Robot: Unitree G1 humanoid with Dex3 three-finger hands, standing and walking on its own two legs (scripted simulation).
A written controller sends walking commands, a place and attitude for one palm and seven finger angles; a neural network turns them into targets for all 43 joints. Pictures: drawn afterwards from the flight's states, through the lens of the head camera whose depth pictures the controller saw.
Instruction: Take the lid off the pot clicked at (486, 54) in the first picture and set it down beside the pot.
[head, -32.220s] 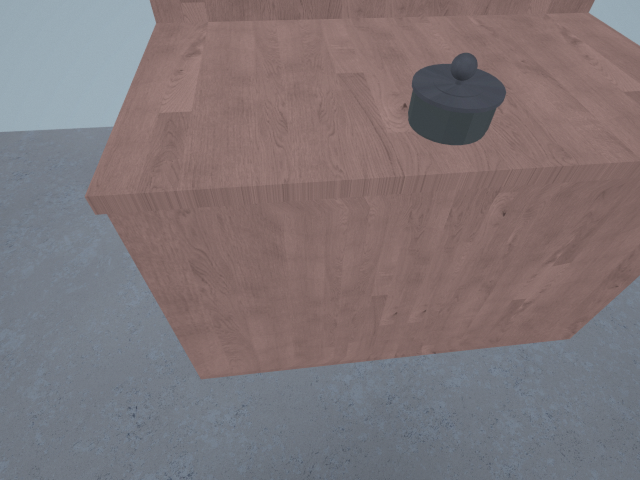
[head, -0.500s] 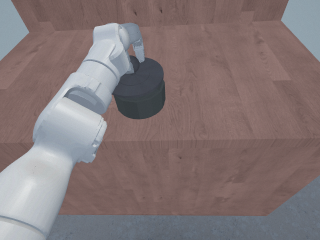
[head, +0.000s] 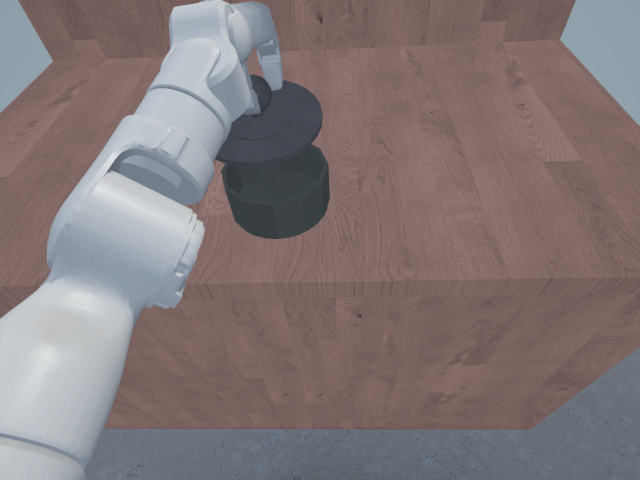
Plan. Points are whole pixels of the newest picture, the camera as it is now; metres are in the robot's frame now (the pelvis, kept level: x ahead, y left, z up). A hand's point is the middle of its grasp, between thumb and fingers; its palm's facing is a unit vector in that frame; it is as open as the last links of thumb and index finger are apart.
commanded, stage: lift the lid straight up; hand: left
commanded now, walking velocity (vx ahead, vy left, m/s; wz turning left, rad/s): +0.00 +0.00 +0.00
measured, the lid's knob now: (253, 94) +0.51 +0.06 +0.24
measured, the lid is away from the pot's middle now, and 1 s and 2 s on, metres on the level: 0.01 0.02 0.13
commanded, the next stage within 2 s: move the lid sideways beside the pot in 0.88 s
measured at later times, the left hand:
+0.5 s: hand (239, 44) +0.49 +0.06 +0.30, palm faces -0.22 -0.09 -0.97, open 7.5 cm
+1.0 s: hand (234, 29) +0.48 +0.06 +0.32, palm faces -0.19 -0.11 -0.98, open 7.5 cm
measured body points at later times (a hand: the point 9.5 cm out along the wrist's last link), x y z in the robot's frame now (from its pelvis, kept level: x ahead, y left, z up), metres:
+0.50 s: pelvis +0.01 +0.00 +0.00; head +0.04 -0.02 +0.45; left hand +0.50 +0.07 +0.36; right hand +0.07 -0.25 -0.14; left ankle -0.02 +0.07 -0.74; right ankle -0.01 -0.13 -0.74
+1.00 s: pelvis +0.01 +0.00 +0.00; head +0.03 -0.03 +0.45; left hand +0.49 +0.07 +0.38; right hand +0.08 -0.26 -0.14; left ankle -0.02 +0.07 -0.74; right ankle -0.01 -0.13 -0.74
